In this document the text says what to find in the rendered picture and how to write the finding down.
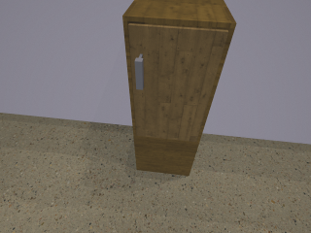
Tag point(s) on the cupboard door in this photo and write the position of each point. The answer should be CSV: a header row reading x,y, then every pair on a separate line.
x,y
180,65

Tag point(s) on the handle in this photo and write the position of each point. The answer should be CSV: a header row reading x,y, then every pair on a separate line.
x,y
139,72

